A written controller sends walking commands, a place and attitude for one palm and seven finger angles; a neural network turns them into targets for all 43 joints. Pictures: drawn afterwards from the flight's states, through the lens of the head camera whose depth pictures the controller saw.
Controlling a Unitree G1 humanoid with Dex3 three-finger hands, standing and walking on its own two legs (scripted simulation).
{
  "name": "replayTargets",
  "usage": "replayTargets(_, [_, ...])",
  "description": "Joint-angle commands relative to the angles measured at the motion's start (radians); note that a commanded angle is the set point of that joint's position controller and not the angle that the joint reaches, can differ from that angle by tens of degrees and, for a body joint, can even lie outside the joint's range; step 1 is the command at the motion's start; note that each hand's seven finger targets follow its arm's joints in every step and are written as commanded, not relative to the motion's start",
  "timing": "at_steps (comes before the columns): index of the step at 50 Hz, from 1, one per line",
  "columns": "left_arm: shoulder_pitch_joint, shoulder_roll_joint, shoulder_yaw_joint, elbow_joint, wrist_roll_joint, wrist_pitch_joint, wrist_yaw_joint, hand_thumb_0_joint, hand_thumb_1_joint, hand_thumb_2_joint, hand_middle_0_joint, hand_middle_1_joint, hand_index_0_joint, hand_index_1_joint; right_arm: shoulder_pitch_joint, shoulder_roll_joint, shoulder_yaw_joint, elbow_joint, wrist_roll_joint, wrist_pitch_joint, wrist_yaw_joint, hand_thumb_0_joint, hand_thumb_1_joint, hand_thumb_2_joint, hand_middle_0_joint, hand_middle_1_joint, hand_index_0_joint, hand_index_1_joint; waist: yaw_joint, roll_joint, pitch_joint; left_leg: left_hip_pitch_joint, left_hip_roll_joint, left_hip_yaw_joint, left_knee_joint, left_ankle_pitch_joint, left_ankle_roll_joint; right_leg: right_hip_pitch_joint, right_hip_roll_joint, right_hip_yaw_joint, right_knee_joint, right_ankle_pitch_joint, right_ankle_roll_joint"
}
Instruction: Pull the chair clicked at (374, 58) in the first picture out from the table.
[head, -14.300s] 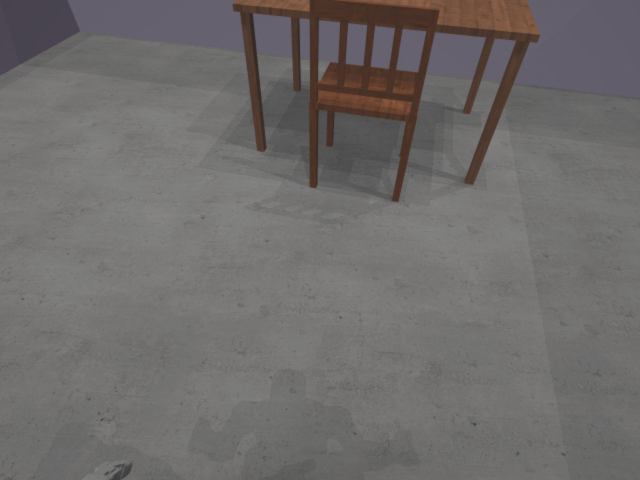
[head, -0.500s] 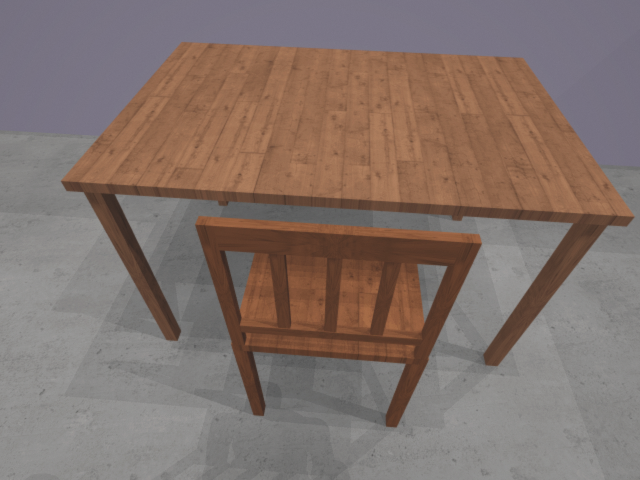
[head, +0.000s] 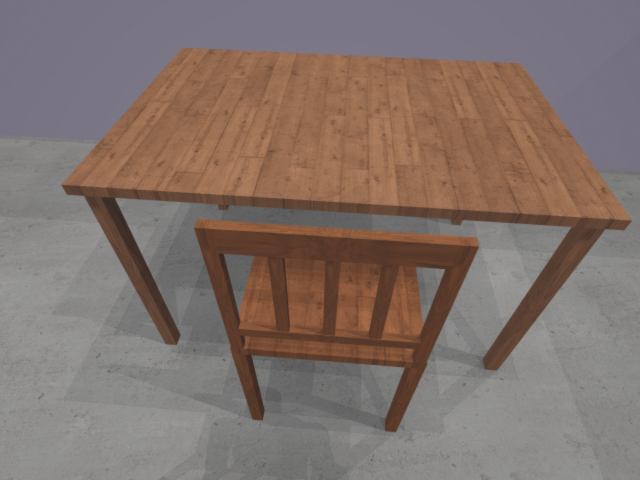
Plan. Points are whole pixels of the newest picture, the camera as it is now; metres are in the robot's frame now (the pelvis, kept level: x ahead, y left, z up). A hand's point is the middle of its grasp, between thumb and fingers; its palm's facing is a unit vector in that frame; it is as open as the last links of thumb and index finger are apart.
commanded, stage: look again from close up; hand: left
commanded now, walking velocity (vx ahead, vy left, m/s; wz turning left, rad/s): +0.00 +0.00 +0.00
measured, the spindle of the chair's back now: (330, 298) +0.46 +0.01 -0.12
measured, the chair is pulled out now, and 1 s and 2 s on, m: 0.00 0.00 0.00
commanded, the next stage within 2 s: raise the hand toward the chair's back in 0.74 s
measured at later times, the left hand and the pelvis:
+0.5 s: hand out of the picture -0.05 +0.15 -0.18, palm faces +0.07 -0.99 -0.15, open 7.4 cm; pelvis +0.00 +0.00 +0.00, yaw +0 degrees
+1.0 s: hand out of the picture +0.08 +0.21 -0.10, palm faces +0.24 -0.94 -0.26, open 7.4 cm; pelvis -0.01 +0.00 -0.01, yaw +2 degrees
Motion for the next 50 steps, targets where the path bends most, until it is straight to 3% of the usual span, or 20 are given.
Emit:
replayTargets(1, [0.103,0.084,0.017,-0.006,0.004,-0.010,0.005,0.000,0.900,0.900,-0.200,-0.300,-0.200,-0.300,0.094,-0.077,-0.009,-0.006,0.000,-0.004,-0.008,0.000,-0.900,-0.900,0.200,0.300,0.200,0.300,-0.001,-0.003,0.124,-0.078,0.109,-0.094,-0.080,0.147,0.019,-0.032,-0.102,0.097,-0.077,0.151,-0.025])
replayTargets(11, [0.103,0.081,0.017,-0.007,0.004,-0.009,0.004,0.000,0.900,0.900,-0.200,-0.300,-0.200,-0.300,0.096,-0.075,-0.010,-0.005,-0.001,-0.001,-0.006,0.000,-0.900,-0.900,0.200,0.300,0.200,0.300,-0.002,0.001,0.140,-0.088,0.106,-0.096,-0.088,0.102,0.018,-0.054,-0.098,0.101,-0.089,0.096,-0.027])
replayTargets(19, [0.114,0.079,0.017,-0.003,0.003,-0.013,0.005,0.000,0.900,0.900,-0.200,-0.300,-0.200,-0.300,0.103,-0.075,-0.010,-0.005,0.000,-0.007,-0.008,0.000,-0.900,-0.900,0.200,0.300,0.200,0.300,-0.001,-0.013,0.093,-0.059,0.110,-0.098,-0.076,0.162,0.020,-0.026,-0.101,0.095,-0.073,0.161,-0.026])
replayTargets(20, [0.109,0.082,0.016,-0.004,0.003,-0.011,0.005,0.000,0.900,0.900,-0.200,-0.300,-0.200,-0.300,0.100,-0.076,-0.010,-0.005,0.001,-0.004,-0.008,0.000,-0.900,-0.900,0.200,0.300,0.200,0.300,-0.001,0.000,0.123,-0.076,0.110,-0.094,-0.081,0.151,0.019,-0.035,-0.099,0.095,-0.078,0.153,-0.027])
replayTargets(29, [0.116,0.079,0.016,0.000,0.003,-0.011,0.005,0.000,0.900,0.900,-0.200,-0.300,-0.200,-0.300,0.108,-0.075,-0.008,-0.003,0.000,-0.003,-0.008,0.000,-0.900,-0.900,0.200,0.300,0.200,0.300,-0.002,-0.004,0.120,-0.072,0.108,-0.097,-0.082,0.131,0.018,-0.043,-0.100,0.098,-0.081,0.127,-0.027])
replayTargets(30, [0.111,0.082,0.015,-0.002,0.004,-0.009,0.005,0.000,0.900,0.900,-0.200,-0.300,-0.200,-0.300,0.104,-0.071,-0.009,-0.004,0.001,-0.001,-0.007,0.000,-0.900,-0.900,0.200,0.300,0.200,0.300,-0.001,-0.003,0.151,-0.091,0.108,-0.097,-0.089,0.113,0.019,-0.052,-0.098,0.095,-0.088,0.108,-0.026])
replayTargets(34, [0.119,0.076,0.017,-0.002,0.003,-0.012,0.005,0.000,0.900,0.900,-0.200,-0.300,-0.200,-0.300,0.109,-0.072,-0.010,-0.005,0.000,-0.004,-0.008,0.000,-0.900,-0.900,0.200,0.300,0.200,0.300,-0.002,-0.015,0.116,-0.070,0.109,-0.097,-0.080,0.134,0.019,-0.042,-0.100,0.100,-0.083,0.131,-0.027])
replayTargets(41, [0.118,0.076,0.017,-0.003,0.004,-0.010,0.005,0.000,0.900,0.900,-0.200,-0.300,-0.200,-0.300,0.105,-0.073,-0.009,-0.007,-0.001,-0.003,-0.008,0.000,-0.900,-0.900,0.200,0.300,0.200,0.300,-0.001,0.011,0.134,-0.081,0.110,-0.096,-0.087,0.122,0.018,-0.055,-0.097,0.101,-0.082,0.119,-0.027])
replayTargets(42, [0.116,0.130,0.015,0.018,0.021,-0.036,0.040,0.000,0.900,0.900,-0.200,-0.300,-0.200,-0.300,-0.048,-0.124,-0.012,-0.099,-0.007,-0.008,0.011,0.000,-0.900,-0.900,0.200,0.300,0.200,0.300,0.030,-0.043,0.226,-0.234,0.114,-0.035,0.125,0.204,-0.023,-0.073,-0.156,0.130,-0.039,0.550,-0.003])
replayTargets(43, [-0.619,0.266,-0.007,-1.488,-0.190,-0.233,0.003,0.000,0.877,0.890,-0.198,-0.296,-0.198,-0.296,-0.018,-0.357,-0.056,-0.477,0.012,-0.149,-0.030,0.000,-0.900,-0.900,0.200,0.300,0.200,0.300,-0.137,0.143,-0.296,0.020,0.028,-0.047,0.005,0.246,0.011,0.048,-0.066,0.078,0.044,0.287,-0.003])
replayTargets(44, [-0.348,0.213,0.036,-1.238,-0.132,-0.151,0.061,0.000,0.853,0.880,-0.195,-0.293,-0.195,-0.293,-0.151,-0.233,-0.020,-0.413,0.037,-0.231,-0.053,0.000,-0.900,-0.900,0.200,0.300,0.200,0.300,-0.047,0.232,-0.260,0.000,0.040,-0.027,0.003,0.305,0.022,0.017,-0.013,0.038,0.067,0.119,-0.034])
replayTargets(45, [-0.295,0.200,0.034,-1.197,-0.150,-0.103,0.109,0.000,0.830,0.870,-0.193,-0.289,-0.193,-0.289,-0.131,-0.253,-0.047,-0.360,0.049,-0.271,-0.050,0.000,-0.900,-0.900,0.200,0.300,0.200,0.300,-0.076,0.192,-0.217,-0.066,0.042,-0.038,0.015,0.204,-0.003,-0.053,-0.019,-0.009,0.062,0.032,-0.019])
replayTargets(46, [0.001,0.003,-0.053,-0.955,-0.151,-0.011,0.100,0.000,0.807,0.860,-0.191,-0.285,-0.191,-0.285,-0.110,-0.205,-0.045,-0.349,0.058,-0.276,-0.037,0.000,-0.900,-0.900,0.200,0.300,0.200,0.300,-0.062,0.060,-0.087,-0.153,0.040,-0.059,0.021,0.104,0.001,-0.106,-0.023,-0.050,0.056,0.011,-0.011])
replayTargets(47, [-0.096,-0.010,-0.095,-1.143,-0.179,-0.036,0.084,0.000,0.783,0.850,-0.188,-0.282,-0.188,-0.282,-0.101,-0.239,-0.038,-0.431,0.060,-0.288,-0.040,0.000,-0.900,-0.900,0.200,0.300,0.200,0.300,-0.062,0.001,-0.040,-0.197,0.040,-0.083,0.027,0.053,0.005,-0.114,-0.028,-0.054,0.057,-0.021,-0.004])
replayTargets(48, [-0.079,-0.026,-0.127,-1.189,-0.180,-0.073,0.067,0.000,0.760,0.840,-0.186,-0.278,-0.186,-0.278,-0.123,-0.257,-0.042,-0.446,0.060,-0.316,-0.053,0.000,-0.900,-0.900,0.200,0.300,0.200,0.300,-0.071,-0.044,-0.045,-0.190,0.039,-0.077,0.063,-0.005,0.016,-0.151,-0.025,-0.042,0.048,-0.072,0.002])
replayTargets(49, [-0.065,-0.040,-0.156,-1.209,-0.186,-0.114,0.056,0.000,0.737,0.830,-0.184,-0.274,-0.184,-0.274,-0.140,-0.275,-0.039,-0.467,0.054,-0.344,-0.061,0.000,-0.900,-0.900,0.200,0.300,0.200,0.300,-0.082,-0.105,-0.003,-0.228,0.029,-0.085,0.096,-0.059,0.021,-0.213,-0.023,-0.041,0.051,-0.139,0.009])
replayTargets(50, [-0.050,-0.064,-0.188,-1.190,-0.187,-0.139,0.044,0.000,0.713,0.820,-0.181,-0.271,-0.181,-0.271,-0.136,-0.281,-0.034,-0.509,0.047,-0.359,-0.060,0.000,-0.900,-0.900,0.200,0.300,0.200,0.300,-0.095,-0.123,0.017,-0.268,0.008,-0.089,0.146,-0.084,0.025,-0.265,-0.023,-0.043,0.072,-0.186,0.013])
